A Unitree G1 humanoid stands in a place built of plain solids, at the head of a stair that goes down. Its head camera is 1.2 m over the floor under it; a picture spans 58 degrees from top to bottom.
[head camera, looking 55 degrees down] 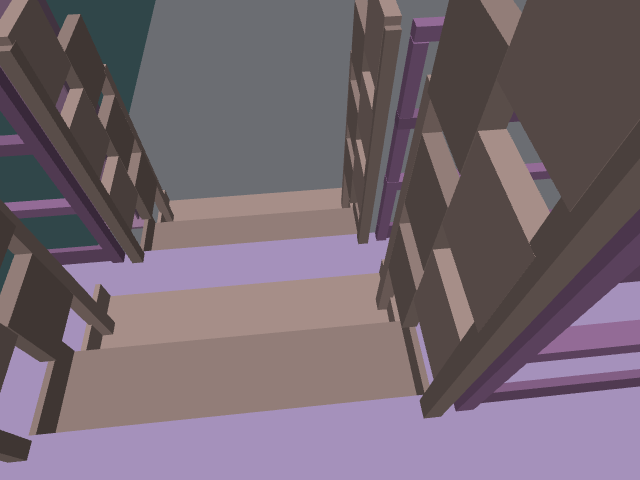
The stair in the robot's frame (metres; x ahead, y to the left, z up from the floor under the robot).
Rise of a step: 0.17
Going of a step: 0.29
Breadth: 1.12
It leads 6 degrees to the left of straight ahead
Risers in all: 3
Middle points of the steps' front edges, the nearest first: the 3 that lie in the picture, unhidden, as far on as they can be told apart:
0.28 0.23 0.00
0.57 0.26 -0.16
0.86 0.29 -0.33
